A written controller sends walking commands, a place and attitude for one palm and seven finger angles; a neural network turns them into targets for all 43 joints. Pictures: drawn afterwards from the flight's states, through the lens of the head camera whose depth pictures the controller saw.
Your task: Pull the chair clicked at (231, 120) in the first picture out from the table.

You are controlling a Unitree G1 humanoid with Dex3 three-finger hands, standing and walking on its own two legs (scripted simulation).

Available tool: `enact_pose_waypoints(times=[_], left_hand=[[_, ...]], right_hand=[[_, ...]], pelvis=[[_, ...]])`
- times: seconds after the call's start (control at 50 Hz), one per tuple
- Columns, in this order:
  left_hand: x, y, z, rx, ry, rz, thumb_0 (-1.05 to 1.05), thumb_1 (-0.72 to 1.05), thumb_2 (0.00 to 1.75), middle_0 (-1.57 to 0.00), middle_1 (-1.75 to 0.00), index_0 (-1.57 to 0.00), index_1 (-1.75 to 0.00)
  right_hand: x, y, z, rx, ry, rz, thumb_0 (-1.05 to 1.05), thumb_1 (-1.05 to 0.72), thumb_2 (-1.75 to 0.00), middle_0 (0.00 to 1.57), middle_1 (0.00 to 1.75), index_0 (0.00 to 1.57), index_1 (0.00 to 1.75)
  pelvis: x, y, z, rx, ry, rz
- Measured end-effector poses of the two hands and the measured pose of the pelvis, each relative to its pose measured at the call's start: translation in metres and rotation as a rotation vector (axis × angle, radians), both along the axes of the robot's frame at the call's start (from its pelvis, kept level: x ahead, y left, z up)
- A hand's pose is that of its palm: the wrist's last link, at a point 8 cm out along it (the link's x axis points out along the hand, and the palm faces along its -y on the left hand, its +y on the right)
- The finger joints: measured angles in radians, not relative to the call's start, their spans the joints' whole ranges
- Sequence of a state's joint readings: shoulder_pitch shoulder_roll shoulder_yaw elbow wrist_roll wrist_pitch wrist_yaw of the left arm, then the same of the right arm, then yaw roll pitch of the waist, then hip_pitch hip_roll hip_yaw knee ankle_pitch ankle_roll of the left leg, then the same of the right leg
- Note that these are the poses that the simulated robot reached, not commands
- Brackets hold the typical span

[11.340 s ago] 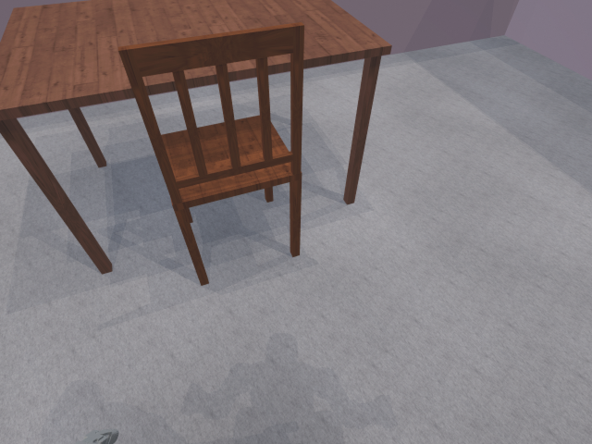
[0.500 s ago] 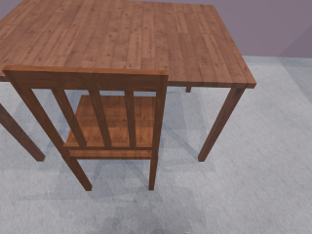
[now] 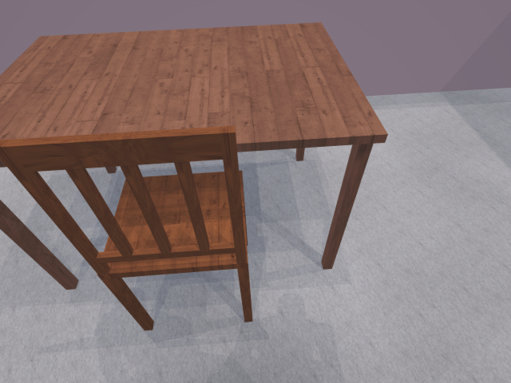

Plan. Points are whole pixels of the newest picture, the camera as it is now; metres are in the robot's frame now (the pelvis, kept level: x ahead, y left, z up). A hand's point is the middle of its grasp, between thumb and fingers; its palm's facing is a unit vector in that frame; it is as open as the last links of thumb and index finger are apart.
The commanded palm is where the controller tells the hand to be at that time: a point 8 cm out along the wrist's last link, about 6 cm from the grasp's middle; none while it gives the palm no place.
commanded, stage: come to a stop and stand still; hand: left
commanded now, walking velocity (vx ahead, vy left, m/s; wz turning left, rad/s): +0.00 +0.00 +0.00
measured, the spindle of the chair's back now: (150, 213) +0.48 +0.26 -0.07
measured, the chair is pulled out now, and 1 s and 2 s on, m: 0.00 0.00 0.00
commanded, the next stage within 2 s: look again from close up in 1.22 s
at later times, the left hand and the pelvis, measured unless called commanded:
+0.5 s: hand out of the picture +0.00 +0.11 -0.18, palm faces +0.09 -0.98 -0.15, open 7.3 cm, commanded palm none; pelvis +0.03 -0.03 +0.00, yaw +1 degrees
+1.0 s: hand out of the picture +0.04 +0.16 -0.18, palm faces +0.06 -0.98 -0.20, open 7.3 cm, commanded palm none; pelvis +0.05 -0.01 +0.00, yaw +0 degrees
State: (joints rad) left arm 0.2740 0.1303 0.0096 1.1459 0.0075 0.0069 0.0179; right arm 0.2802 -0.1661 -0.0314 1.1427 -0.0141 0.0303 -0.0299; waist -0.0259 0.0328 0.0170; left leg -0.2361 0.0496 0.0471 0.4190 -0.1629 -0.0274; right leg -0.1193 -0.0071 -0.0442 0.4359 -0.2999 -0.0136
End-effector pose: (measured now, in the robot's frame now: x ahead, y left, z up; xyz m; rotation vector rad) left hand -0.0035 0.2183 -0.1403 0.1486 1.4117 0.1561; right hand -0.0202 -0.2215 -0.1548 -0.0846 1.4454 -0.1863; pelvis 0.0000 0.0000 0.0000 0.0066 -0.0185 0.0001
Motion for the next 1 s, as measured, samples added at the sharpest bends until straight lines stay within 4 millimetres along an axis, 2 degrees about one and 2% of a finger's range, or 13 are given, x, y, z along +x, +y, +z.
enact_pose_waypoints(times=[0.12,0.24,0.34,0.48,0.62,0.74,0.86,1.0], left_hand=[[-0.001,-0.022,-0.001,-0.003,0.005,0.011,0.02,0.93,0.89,-0.20,-0.30,-0.21,-0.30],[-0.004,-0.039,-0.003,-0.015,0.021,0.038,0.02,0.93,0.89,-0.20,-0.30,-0.21,-0.30],[-0.005,-0.050,-0.005,-0.030,0.040,0.058,0.01,0.92,0.89,-0.20,-0.30,-0.20,-0.30],[-0.002,-0.058,-0.008,-0.044,0.053,0.077,0.01,0.91,0.89,-0.20,-0.30,-0.20,-0.30],[0.007,-0.053,-0.010,-0.042,0.048,0.082,0.01,0.91,0.89,-0.20,-0.30,-0.20,-0.30],[0.017,-0.041,-0.010,-0.029,0.039,0.072,0.01,0.91,0.89,-0.20,-0.30,-0.20,-0.30],[0.028,-0.025,-0.008,-0.009,0.019,0.059,0.01,0.91,0.89,-0.20,-0.30,-0.20,-0.30],[0.038,-0.010,-0.005,0.009,-0.002,0.044,0.01,0.91,0.89,-0.20,-0.30,-0.20,-0.30]], right_hand=[[-0.026,-0.003,-0.001,0.032,0.068,-0.009,0.00,-0.91,-0.90,0.20,0.30,0.20,0.30],[-0.031,-0.006,-0.002,0.047,0.112,-0.003,0.00,-0.91,-0.90,0.20,0.30,0.20,0.30],[-0.017,-0.010,-0.002,0.043,0.107,0.007,0.00,-0.91,-0.90,0.20,0.30,0.20,0.30],[0.023,-0.017,-0.003,0.021,0.043,0.029,0.00,-0.91,-0.90,0.20,0.30,0.20,0.30],[0.060,-0.026,-0.001,-0.022,-0.018,0.053,0.01,-0.93,-0.90,0.20,0.30,0.20,0.30],[0.080,-0.028,0.003,-0.041,-0.061,0.061,0.01,-0.92,-0.90,0.20,0.30,0.20,0.30],[0.088,-0.023,0.004,-0.043,-0.076,0.065,0.00,-0.92,-0.90,0.20,0.30,0.20,0.30],[0.082,-0.016,0.005,-0.036,-0.063,0.065,0.00,-0.92,-0.90,0.20,0.30,0.20,0.30]], pelvis=[[0.004,-0.018,0.000,0.000,-0.009,0.006],[0.010,-0.028,-0.001,0.000,-0.007,0.014],[0.018,-0.033,-0.002,0.002,-0.001,0.018],[0.030,-0.035,-0.003,0.004,0.000,0.017],[0.040,-0.031,-0.004,0.006,-0.002,0.015],[0.046,-0.027,-0.003,0.008,-0.003,0.009],[0.049,-0.021,-0.003,0.010,-0.004,0.006],[0.049,-0.014,-0.001,0.012,-0.004,0.004]])
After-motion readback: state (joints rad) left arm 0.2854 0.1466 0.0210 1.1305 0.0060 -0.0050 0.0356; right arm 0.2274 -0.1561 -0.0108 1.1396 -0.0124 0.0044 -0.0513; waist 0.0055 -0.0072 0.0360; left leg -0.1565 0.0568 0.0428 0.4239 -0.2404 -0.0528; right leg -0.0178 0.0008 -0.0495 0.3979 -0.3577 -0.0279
